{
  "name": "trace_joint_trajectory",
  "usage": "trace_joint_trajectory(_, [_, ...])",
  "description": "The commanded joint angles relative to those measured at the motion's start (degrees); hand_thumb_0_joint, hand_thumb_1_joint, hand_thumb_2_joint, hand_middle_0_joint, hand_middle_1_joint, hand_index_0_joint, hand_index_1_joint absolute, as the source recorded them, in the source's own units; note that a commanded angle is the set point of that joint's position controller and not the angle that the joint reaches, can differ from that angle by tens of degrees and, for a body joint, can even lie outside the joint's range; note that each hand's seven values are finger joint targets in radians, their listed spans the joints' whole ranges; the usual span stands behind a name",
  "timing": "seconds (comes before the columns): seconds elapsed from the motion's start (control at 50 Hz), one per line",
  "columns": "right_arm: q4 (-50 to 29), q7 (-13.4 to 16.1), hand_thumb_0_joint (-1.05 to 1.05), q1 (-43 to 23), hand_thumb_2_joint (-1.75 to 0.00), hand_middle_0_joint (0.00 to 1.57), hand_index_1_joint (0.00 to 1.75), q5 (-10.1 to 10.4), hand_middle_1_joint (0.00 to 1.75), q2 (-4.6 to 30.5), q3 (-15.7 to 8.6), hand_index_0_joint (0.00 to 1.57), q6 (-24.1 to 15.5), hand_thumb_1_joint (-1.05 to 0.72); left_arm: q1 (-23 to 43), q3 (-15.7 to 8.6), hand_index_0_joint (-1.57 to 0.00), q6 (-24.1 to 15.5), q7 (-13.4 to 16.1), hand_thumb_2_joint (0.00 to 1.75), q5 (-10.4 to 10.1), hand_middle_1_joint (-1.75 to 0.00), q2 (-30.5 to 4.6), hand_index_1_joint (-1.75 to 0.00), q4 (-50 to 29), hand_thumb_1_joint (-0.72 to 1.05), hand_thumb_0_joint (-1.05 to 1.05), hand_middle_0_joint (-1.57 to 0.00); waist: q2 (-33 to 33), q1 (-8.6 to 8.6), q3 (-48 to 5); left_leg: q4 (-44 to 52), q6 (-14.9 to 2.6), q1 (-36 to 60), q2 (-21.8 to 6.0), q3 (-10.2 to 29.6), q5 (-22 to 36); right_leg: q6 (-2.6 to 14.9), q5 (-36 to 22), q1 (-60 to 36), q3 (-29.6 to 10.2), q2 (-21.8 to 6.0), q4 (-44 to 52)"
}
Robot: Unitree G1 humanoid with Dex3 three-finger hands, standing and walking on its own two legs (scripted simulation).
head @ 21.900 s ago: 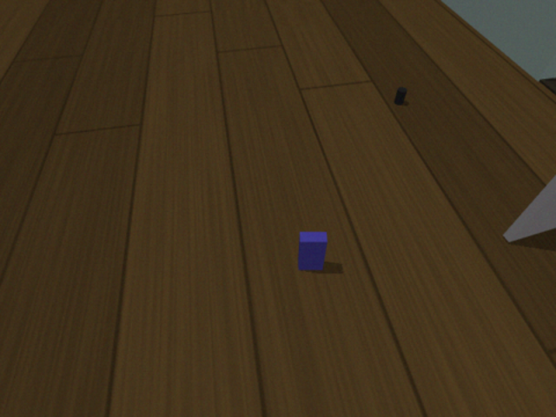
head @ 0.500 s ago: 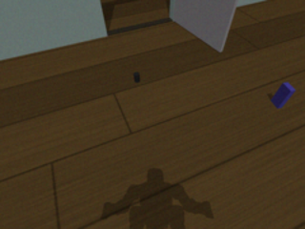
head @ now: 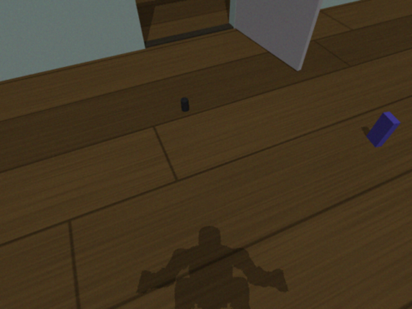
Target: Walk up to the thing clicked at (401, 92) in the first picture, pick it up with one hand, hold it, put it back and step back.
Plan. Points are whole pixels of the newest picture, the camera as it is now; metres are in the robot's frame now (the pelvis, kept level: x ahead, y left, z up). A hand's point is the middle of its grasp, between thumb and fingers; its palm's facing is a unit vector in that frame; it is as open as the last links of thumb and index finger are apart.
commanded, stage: stand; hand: left
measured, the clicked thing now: (184, 104) +1.51 +0.17 -0.74
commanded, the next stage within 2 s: walk up in 0.52 s
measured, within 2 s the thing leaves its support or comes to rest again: neither
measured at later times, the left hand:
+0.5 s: hand out of the picture +0.07 +0.25 -0.16, palm faces -0.03 -0.94 -0.35, open 7.4 cm
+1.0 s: hand out of the picture +0.13 +0.23 -0.13, palm faces +0.00 -0.91 -0.42, open 7.4 cm
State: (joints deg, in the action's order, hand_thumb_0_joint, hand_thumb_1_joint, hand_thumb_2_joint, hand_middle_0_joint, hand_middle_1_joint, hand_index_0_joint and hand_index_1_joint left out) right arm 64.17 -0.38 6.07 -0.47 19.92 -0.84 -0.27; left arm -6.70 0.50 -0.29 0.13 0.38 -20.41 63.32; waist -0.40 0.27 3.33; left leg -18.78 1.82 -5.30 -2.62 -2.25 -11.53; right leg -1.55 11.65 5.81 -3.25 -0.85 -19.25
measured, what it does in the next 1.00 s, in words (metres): walks ahead: right foot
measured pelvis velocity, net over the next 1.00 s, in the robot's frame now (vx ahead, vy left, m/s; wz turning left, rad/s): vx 0.11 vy -0.06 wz -0.04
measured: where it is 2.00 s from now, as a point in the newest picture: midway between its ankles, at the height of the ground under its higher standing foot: (220, 221)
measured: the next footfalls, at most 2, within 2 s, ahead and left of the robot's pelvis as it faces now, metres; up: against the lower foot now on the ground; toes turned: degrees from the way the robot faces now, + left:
right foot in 0.78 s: +0.11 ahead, -0.17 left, +0.00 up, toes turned -6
left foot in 1.22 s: +0.39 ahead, +0.09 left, +0.00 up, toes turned +4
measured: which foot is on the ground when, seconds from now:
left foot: down 0.00-0.78, up 0.80-1.00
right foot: down 0.00-0.60, up 0.62-0.76, down 0.78-1.00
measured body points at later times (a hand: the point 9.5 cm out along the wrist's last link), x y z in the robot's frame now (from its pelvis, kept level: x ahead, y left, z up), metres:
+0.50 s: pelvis +0.00 +0.00 +0.00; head +0.01 +0.00 +0.45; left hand +0.07 +0.30 -0.13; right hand +0.07 -0.30 -0.13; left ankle -0.02 +0.14 -0.75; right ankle -0.01 -0.14 -0.75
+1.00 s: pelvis +0.11 -0.06 -0.01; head +0.10 -0.08 +0.44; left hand +0.13 +0.27 -0.11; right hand +0.16 -0.39 -0.13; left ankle +0.15 +0.08 -0.69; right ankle +0.07 -0.16 -0.75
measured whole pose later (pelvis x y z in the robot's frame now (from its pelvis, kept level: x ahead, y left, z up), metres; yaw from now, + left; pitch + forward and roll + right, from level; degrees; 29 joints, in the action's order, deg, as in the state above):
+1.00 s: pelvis +0.11 -0.06 -0.01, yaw -2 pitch -3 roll -1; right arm 56.9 -4.2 14.2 -0.8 25.3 -5.3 -1.1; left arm -18.2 -3.9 -3.8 -2.5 0.8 -22.8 57.4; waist 4.9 -1.8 2.2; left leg -56.4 -0.5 -27.0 -0.9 5.1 -14.8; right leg 1.8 14.6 3.2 4.3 1.7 -20.9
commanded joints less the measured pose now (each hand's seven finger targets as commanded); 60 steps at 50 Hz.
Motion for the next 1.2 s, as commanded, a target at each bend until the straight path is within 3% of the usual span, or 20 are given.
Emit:
trace_joint_trajectory(0.0, [-3.47,0.70,0.00,-1.07,-0.90,0.20,0.30,-0.02,0.30,12.17,-2.30,0.20,-0.94,-0.90,1.42,-2.65,-0.20,-1.37,0.71,0.90,0.24,-0.30,-12.66,-0.30,-3.46,0.90,0.00,-0.20,0.52,0.42,-5.61,1.84,-2.29,2.79,-5.55,3.80,11.79,2.75,-15.11,0.80,-2.98,-6.19,2.00])
trace_joint_trajectory(0.48, [-3.46,0.59,0.00,-1.18,-0.90,0.20,0.30,0.04,0.30,12.33,-2.39,0.20,-0.97,-0.90,1.00,-2.63,-0.20,-1.39,0.60,0.90,0.20,-0.30,-12.22,-0.30,-3.37,0.90,0.00,-0.20,0.62,0.21,-4.66,2.20,-2.76,2.86,-5.37,3.73,8.98,2.75,-12.92,1.45,-3.15,-6.11,2.67])
trace_joint_trajectory(0.5, [-7.01,-0.80,0.00,2.24,-0.90,0.20,0.30,-1.09,0.30,17.39,-6.02,0.20,-2.15,-0.90,-1.56,-6.43,-0.20,-2.15,-1.14,0.90,1.15,-0.30,-17.68,-0.30,-6.44,0.90,0.00,-0.20,0.31,0.21,-10.88,-2.56,-6.43,4.95,-4.09,4.41,-20.34,4.90,17.69,2.24,-3.73,-2.85,-1.94])
trace_joint_trajectory(0.52, [-6.32,-1.41,0.00,3.21,-0.90,0.20,0.30,-1.69,0.30,18.31,-6.96,0.20,-2.30,-0.90,-1.15,-6.66,-0.20,-2.12,-1.89,0.90,1.81,-0.30,-17.55,-0.30,-6.31,0.90,0.00,-0.20,2.09,0.75,-6.29,-1.79,-7.71,2.53,-5.64,6.80,-31.30,5.63,27.62,10.49,-4.60,-3.34,-4.44])
trace_joint_trajectory(0.54, [-6.19,-1.66,0.00,4.44,-0.90,0.20,0.30,-1.76,0.30,18.53,-7.24,0.20,-2.25,-0.90,2.46,-6.54,-0.20,-2.01,-2.49,0.90,1.97,-0.30,-16.25,-0.30,-7.52,0.90,0.00,-0.20,4.18,2.19,-1.50,1.19,-8.30,2.91,-6.78,9.43,-35.07,4.91,28.01,18.83,-3.18,-1.96,-7.69])
trace_joint_trajectory(0.58, [-7.33,-1.85,0.00,5.91,-0.90,0.20,0.30,-1.57,0.30,20.40,-8.60,0.20,-2.49,-0.90,6.87,-6.45,-0.20,-1.92,-3.16,0.90,1.88,-0.30,-13.97,-0.30,-10.23,0.90,0.00,-0.20,11.79,4.52,5.65,13.21,-14.16,0.40,-19.03,21.81,-35.54,2.65,16.36,27.94,3.09,0.55,-25.78])
trace_joint_trajectory(0.6, [-7.90,-1.79,0.00,6.00,-0.90,0.20,0.30,-1.94,0.30,20.95,-8.80,0.20,-3.16,-0.90,7.04,-6.55,-0.20,-2.15,-3.19,0.90,1.88,-0.30,-13.90,-0.30,-11.11,0.90,0.00,-0.20,9.64,3.92,7.64,14.27,-16.36,1.61,-22.86,24.68,-29.71,2.55,16.22,31.30,0.37,-2.50,-26.96])
trace_joint_trajectory(0.62, [-8.89,-1.79,0.00,4.65,-0.90,0.20,0.30,-1.94,0.30,20.81,-9.02,0.20,-3.61,-0.90,5.33,-6.36,-0.20,-2.48,-3.57,0.90,1.54,-0.30,-14.02,-0.30,-11.11,0.90,0.00,-0.20,8.37,2.54,6.85,13.42,-16.76,3.69,-23.01,23.60,-24.97,2.89,15.68,30.19,-0.50,-4.59,-24.96])
trace_joint_trajectory(0.68, [-11.15,-2.33,0.00,2.13,-0.90,0.20,0.30,-2.36,0.30,18.93,-8.54,0.20,-3.56,-0.90,0.57,-6.72,-0.20,-3.13,-4.94,0.90,0.96,-0.30,-13.99,-0.30,-10.36,0.90,0.00,-0.20,10.47,0.66,1.23,9.64,-13.13,1.46,-14.41,12.18,-22.49,2.36,14.86,19.51,2.26,-3.53,-17.75])
trace_joint_trajectory(0.74, [-13.90,-2.72,0.00,-5.47,-0.90,0.20,0.30,-1.88,0.30,16.28,-7.78,0.20,-2.42,-0.90,-16.37,-8.48,-0.20,-3.73,-3.93,0.90,1.04,-0.30,-15.60,-0.30,-4.61,0.90,0.00,-0.20,5.36,-8.49,-3.64,-10.35,-8.61,-16.16,-6.22,-0.56,-22.35,2.57,2.52,-9.68,7.93,0.16,-6.86])
trace_joint_trajectory(0.76, [-14.61,-2.70,0.00,-4.43,-0.90,0.20,0.30,-2.06,0.30,11.71,-6.27,0.20,-2.23,-0.90,-24.06,-10.06,-0.20,-3.99,-2.90,0.90,1.44,-0.30,-19.58,-0.30,-2.16,0.90,0.00,-0.20,-10.12,-11.61,-5.68,-29.57,-6.55,-27.52,0.08,-5.79,-26.44,2.93,10.83,-18.68,-0.40,-2.81,-2.30])
trace_joint_trajectory(0.78, [-16.02,-2.72,0.00,-2.76,-0.90,0.20,0.30,-1.72,0.30,8.85,-5.04,0.20,-1.79,-0.90,-25.47,-11.26,-0.20,-4.22,-2.05,0.90,2.12,-0.30,-23.67,-0.30,-3.71,0.90,0.00,-0.20,-17.58,-12.31,-3.18,-43.26,-4.19,-39.10,5.65,1.83,-26.62,4.65,30.59,-17.01,-21.81,-14.18,7.07])
trace_joint_trajectory(0.8, [-16.07,-2.36,0.00,-1.72,-0.90,0.20,0.30,-0.92,0.30,12.73,-6.22,0.20,-1.26,-0.90,-16.74,-10.86,-0.20,-4.22,-1.75,0.90,2.08,-0.30,-25.18,-0.30,-7.46,0.90,0.00,-0.20,-10.13,-8.68,-0.15,-46.71,-3.32,-35.66,5.11,9.33,-20.40,6.84,45.44,-4.73,-36.32,-22.51,17.85])
trace_joint_trajectory(0.82, [-15.24,-2.59,0.00,-0.25,-0.90,0.20,0.30,-0.84,0.30,16.08,-7.02,0.20,-1.33,-0.90,-8.94,-10.43,-0.20,-4.35,-1.88,0.90,1.73,-0.30,-25.86,-0.30,-10.62,0.90,0.00,-0.20,-6.94,-5.38,4.86,-45.71,-3.82,-33.41,1.08,11.43,-14.96,10.15,47.08,2.34,-36.00,-23.29,18.86])
trace_joint_trajectory(0.86, [-12.09,-3.03,0.00,3.58,-0.90,0.20,0.30,0.09,0.30,17.05,-7.14,0.20,-1.90,-0.90,-4.27,-8.92,-0.20,-5.28,-1.74,0.90,0.99,-0.30,-20.81,-0.30,-11.71,0.90,0.00,-0.20,-4.87,-1.17,6.65,-44.52,-3.39,-31.44,-0.94,12.54,-7.78,8.57,30.88,2.51,-21.41,-16.16,15.66])
trace_joint_trajectory(0.9, [-10.03,-3.25,0.00,8.94,-0.90,0.20,0.30,0.35,0.30,15.84,-6.64,0.20,-1.96,-0.90,-3.24,-8.31,-0.20,-5.76,-1.65,0.90,0.12,-0.30,-18.48,-0.30,-12.17,0.90,0.00,-0.20,-5.61,0.57,4.32,-40.90,-3.10,-27.17,-0.50,11.93,-2.35,6.39,18.25,2.59,-9.78,-11.71,12.78])
trace_joint_trajectory(0.98, [-12.45,-4.32,0.00,5.74,-0.90,0.20,0.30,-0.54,0.30,15.11,-6.54,0.20,-1.89,-0.90,-6.09,-8.19,-0.20,-6.58,-1.53,0.90,0.17,-0.30,-17.64,-0.30,-13.09,0.90,0.00,-0.20,-3.67,-0.87,5.85,-32.03,-0.91,-29.15,-1.42,10.37,0.11,11.66,11.84,0.97,-4.85,-13.30,13.52])
trace_joint_trajectory(1.04, [-14.89,-4.84,0.00,1.95,-0.90,0.20,0.30,-0.98,0.30,14.66,-6.21,0.20,-2.23,-0.90,-8.47,-8.83,-0.20,-6.56,-1.60,0.90,0.18,-0.30,-18.87,-0.30,-13.23,0.90,0.00,-0.20,-4.35,-2.66,6.44,-23.78,-0.76,-29.32,-2.39,8.11,1.73,11.53,6.38,-1.88,-2.10,-13.33,11.82])
trace_joint_trajectory(1.14, [-17.40,-4.99,0.00,-2.41,-0.90,0.20,0.30,-1.47,0.30,13.50,-6.13,0.20,-3.02,-0.90,-10.68,-8.41,-0.20,-5.76,-1.63,0.90,0.08,-0.30,-19.03,-0.30,-13.66,0.90,0.00,-0.20,-3.75,-3.83,2.18,-13.25,-2.98,-20.40,-1.73,-0.41,3.52,10.77,-15.27,-5.82,3.79,-12.70,3.15])
trace_joint_trajectory(1.18, [-15.90,-4.51,0.00,4.33,-0.90,0.20,0.30,-1.63,0.30,13.90,-7.03,0.20,-3.14,-0.90,-9.26,-8.17,-0.20,-5.49,-1.38,0.90,-0.05,-0.30,-19.53,-0.30,-14.40,0.90,0.00,-0.20,-1.28,0.31,-1.23,-10.82,-4.91,-9.62,0.03,-2.21,5.57,10.10,-25.55,-3.44,5.53,-12.70,-7.11])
